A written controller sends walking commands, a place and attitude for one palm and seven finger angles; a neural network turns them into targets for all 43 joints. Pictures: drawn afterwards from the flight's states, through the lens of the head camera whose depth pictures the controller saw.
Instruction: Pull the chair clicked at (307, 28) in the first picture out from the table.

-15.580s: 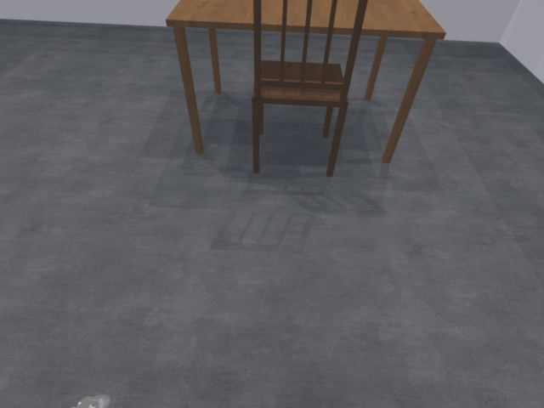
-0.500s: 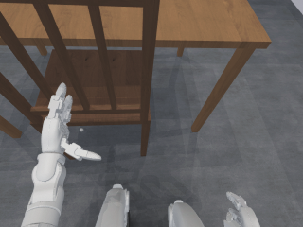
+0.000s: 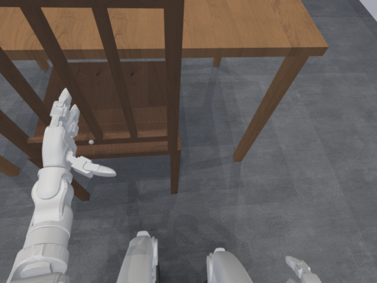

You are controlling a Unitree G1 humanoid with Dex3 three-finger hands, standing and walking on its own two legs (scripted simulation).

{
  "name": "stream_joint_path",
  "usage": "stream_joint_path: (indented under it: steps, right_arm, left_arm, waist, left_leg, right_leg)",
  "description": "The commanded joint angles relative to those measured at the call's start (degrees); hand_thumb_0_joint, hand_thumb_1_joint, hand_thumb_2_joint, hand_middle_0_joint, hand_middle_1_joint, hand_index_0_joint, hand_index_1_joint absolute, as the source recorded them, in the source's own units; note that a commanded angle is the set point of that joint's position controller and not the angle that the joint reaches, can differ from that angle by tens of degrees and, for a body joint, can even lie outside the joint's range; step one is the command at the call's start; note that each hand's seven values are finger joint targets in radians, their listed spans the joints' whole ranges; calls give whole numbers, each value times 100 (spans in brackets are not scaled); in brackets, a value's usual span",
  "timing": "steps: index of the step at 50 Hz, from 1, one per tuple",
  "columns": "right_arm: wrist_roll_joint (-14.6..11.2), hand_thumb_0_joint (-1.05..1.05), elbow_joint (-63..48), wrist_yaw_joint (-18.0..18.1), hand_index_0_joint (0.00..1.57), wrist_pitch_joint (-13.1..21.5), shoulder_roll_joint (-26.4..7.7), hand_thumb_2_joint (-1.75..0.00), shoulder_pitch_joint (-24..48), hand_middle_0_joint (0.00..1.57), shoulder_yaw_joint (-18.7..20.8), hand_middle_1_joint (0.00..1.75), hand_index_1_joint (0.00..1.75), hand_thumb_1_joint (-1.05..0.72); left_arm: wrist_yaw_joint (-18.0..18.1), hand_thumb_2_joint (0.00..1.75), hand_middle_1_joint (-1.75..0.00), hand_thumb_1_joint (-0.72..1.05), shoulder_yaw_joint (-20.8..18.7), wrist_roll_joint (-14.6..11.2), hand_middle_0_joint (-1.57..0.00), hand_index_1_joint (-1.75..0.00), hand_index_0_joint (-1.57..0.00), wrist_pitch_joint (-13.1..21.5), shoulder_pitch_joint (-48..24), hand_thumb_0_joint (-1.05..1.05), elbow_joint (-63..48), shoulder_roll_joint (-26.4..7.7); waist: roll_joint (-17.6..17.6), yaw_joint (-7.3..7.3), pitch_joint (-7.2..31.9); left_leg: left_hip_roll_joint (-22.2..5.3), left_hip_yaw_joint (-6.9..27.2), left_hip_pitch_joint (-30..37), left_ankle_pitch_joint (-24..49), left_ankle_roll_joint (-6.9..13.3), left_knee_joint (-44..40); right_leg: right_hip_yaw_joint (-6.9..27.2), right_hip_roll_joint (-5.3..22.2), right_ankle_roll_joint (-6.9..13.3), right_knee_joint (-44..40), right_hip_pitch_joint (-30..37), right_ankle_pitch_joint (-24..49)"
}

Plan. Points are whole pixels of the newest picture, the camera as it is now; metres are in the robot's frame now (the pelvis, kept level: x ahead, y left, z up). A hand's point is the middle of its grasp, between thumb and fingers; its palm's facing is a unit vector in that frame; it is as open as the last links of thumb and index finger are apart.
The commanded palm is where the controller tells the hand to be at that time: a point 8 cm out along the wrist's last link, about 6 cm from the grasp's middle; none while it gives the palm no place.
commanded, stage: push the fingers through the gap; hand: left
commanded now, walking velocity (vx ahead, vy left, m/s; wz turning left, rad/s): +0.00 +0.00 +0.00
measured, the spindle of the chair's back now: (75, 91) +0.48 +0.24 +0.08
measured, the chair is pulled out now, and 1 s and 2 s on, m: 0.00 0.00 0.00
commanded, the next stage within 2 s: hook a spindle and tug to test in 0.90 s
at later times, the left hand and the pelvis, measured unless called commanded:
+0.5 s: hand (95, 122) +0.44 +0.21 +0.03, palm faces +0.12 -0.99 -0.05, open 17.0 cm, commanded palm +0.42 +0.25 +0.03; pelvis +0.00 +0.00 +0.00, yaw -1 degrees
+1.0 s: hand (91, 121) +0.44 +0.21 +0.04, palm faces +0.11 -0.99 -0.05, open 17.0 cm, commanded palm +0.41 +0.25 +0.03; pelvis +0.00 +0.00 +0.00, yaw +0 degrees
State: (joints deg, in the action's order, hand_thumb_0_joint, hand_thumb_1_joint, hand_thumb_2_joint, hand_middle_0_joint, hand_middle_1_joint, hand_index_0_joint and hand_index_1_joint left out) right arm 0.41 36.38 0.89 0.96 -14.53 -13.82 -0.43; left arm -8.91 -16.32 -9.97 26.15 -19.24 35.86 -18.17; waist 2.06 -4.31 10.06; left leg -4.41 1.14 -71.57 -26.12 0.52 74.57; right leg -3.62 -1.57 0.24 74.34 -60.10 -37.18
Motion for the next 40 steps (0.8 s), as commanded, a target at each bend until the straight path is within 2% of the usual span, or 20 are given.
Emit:
stream_joint_path:
  steps: [1,3,6,9,10,11,13,15,18,22,25,26,27,28,29,31,32,34,37,40]
  right_arm:
    - [-24,0,-562,104,20,166,-942,-90,-358,20,324,30,30,-90]
    - [-3,0,-527,112,20,156,-921,-90,-376,20,311,30,30,-90]
    - [43,0,-457,111,20,169,-928,-90,-444,20,315,30,30,-90]
    - [76,0,-393,80,20,147,-925,-90,-487,20,311,30,30,-90]
    - [72,0,-382,70,20,120,-941,-90,-525,20,318,30,30,-90]
    - [68,0,-385,69,20,110,-960,-90,-557,20,324,30,30,-90]
    - [61,0,-383,53,20,44,-976,-90,-592,20,318,30,30,-90]
    - [54,0,-391,54,20,-5,-993,-90,-610,20,318,30,30,-90]
    - [66,0,-433,41,20,-50,-984,-90,-624,20,311,30,30,-90]
    - [90,0,-426,5,20,-80,-951,-90,-688,20,323,30,30,-90]
    - [106,0,-303,0,20,-122,-956,-90,-749,20,316,30,30,-90]
    - [115,0,-297,-6,20,-118,-956,-90,-793,20,312,30,30,-90]
    - [118,0,-305,-9,20,-138,-981,-90,-792,20,323,30,30,-90]
    - [115,0,-343,-14,20,-159,-983,-90,-774,20,324,30,30,-90]
    - [108,0,-367,-18,20,-179,-974,-90,-778,20,330,30,30,-90]
    - [92,0,-445,-51,20,-193,-955,-90,-770,20,337,30,30,-90]
    - [78,0,-427,-66,20,-211,-937,-90,-762,20,340,30,30,-90]
    - [73,0,-427,-68,20,-244,-962,-90,-770,20,348,30,30,-90]
    - [78,0,-403,-45,20,-245,-962,-90,-765,20,337,30,30,-90]
    - [96,0,-375,-13,20,-238,-944,-90,-748,20,322,30,30,-90]
  left_arm:
    - [-31,30,-8,-50,-354,-123,-6,-8,-6,300,-1680,0,-1058,-1143]
    - [64,30,-8,-50,-431,-74,-6,-8,-6,382,-1973,0,-1014,-1227]
    - [183,30,-8,-50,-517,7,-6,-8,-6,554,-2342,0,-966,-1352]
    - [173,30,-8,-50,-331,131,-6,-8,-6,596,-2538,0,-676,-1223]
    - [156,30,-8,-50,-309,158,-6,-8,-6,551,-2456,0,-467,-1178]
    - [128,30,-8,-50,-264,159,-6,-8,-6,526,-2537,0,-385,-1153]
    - [74,30,-8,-50,-339,152,-6,-8,-6,399,-2488,0,-22,-1194]
    - [28,30,-8,-50,-442,134,-6,-8,-6,332,-2626,0,90,-1324]
    - [42,30,-8,-50,-619,109,-6,-8,-6,385,-2834,0,-129,-1535]
    - [164,30,-8,-50,-628,177,-6,-8,-6,559,-2981,0,-325,-1550]
    - [203,30,-8,-50,-532,264,-6,-8,-6,560,-3335,0,47,-1495]
    - [180,30,-8,-50,-549,253,-6,-8,-6,552,-3293,0,192,-1467]
    - [160,30,-8,-50,-617,273,-6,-8,-6,546,-3164,0,269,-1531]
    - [130,30,-8,-50,-672,254,-6,-8,-6,532,-3048,0,281,-1588]
    - [90,30,-8,-50,-631,246,-6,-8,-6,517,-2914,0,278,-1523]
    - [23,30,-8,-50,-469,202,-6,-8,-6,507,-2820,0,82,-1330]
    - [7,30,-8,-50,-382,196,-6,-8,-6,482,-2832,0,75,-1236]
    - [28,30,-8,-50,-516,166,-6,-8,-6,447,-2744,0,57,-1391]
    - [100,30,-8,-50,-626,156,-6,-8,-6,491,-2943,0,74,-1480]
    - [149,30,-8,-50,-857,182,-6,-8,-6,637,-3166,0,-46,-1792]
  waist:
    - [341,-57,2236]
    - [459,-54,2238]
    - [427,-122,2313]
    - [656,-159,2350]
    - [532,-176,2325]
    - [568,-210,2335]
    - [359,-190,2256]
    - [314,-178,2278]
    - [527,-98,2590]
    - [680,-109,2727]
    - [453,-301,2404]
    - [451,-298,2341]
    - [356,-250,2420]
    - [426,-181,2465]
    - [401,-165,2542]
    - [651,-123,2682]
    - [680,-158,2630]
    - [541,-141,2526]
    - [318,-204,2426]
    - [426,-180,2450]
  left_leg:
    - [181,193,2860,1185,85,-788]
    - [182,207,2885,1154,68,-784]
    - [167,238,2950,1220,78,-713]
    - [161,258,3065,1211,45,-714]
    - [154,266,3060,1159,46,-734]
    - [153,281,3101,1212,59,-729]
    - [166,260,2904,1104,61,-739]
    - [169,231,2808,1118,81,-710]
    - [171,219,2954,1398,76,-681]
    - [143,273,3263,1652,47,-700]
    - [136,283,3002,1352,72,-654]
    - [151,270,2946,1316,88,-649]
    - [142,275,2938,1322,78,-671]
    - [161,242,2896,1316,80,-677]
    - [160,220,2959,1416,81,-693]
    - [166,236,3209,1625,64,-731]
    - [149,252,3306,1620,52,-760]
    - [142,274,3231,1542,54,-787]
    - [159,244,2966,1374,91,-750]
    - [165,186,2890,1382,100,-693]
  right_leg:
    - [151,-125,119,-1260,12,1715]
    - [146,-122,121,-1243,-62,1642]
    - [139,-141,122,-1184,-156,1656]
    - [119,-132,134,-1159,-311,1591]
    - [101,-138,133,-1185,-341,1542]
    - [96,-139,139,-1170,-388,1572]
    - [90,-136,125,-1216,-286,1541]
    - [127,-134,118,-1228,-228,1590]
    - [142,-133,129,-1158,-119,1808]
    - [106,-160,138,-1117,-212,1901]
    - [104,-168,104,-1154,-369,1705]
    - [114,-175,108,-1164,-377,1670]
    - [97,-166,111,-1152,-321,1675]
    - [129,-164,118,-1167,-225,1698]
    - [131,-163,120,-1175,-156,1808]
    - [111,-162,148,-1150,-175,1927]
    - [80,-168,143,-1182,-252,1895]
    - [83,-178,139,-1218,-221,1845]
    - [116,-168,100,-1229,-173,1772]
    - [172,-173,98,-1209,-64,1841]
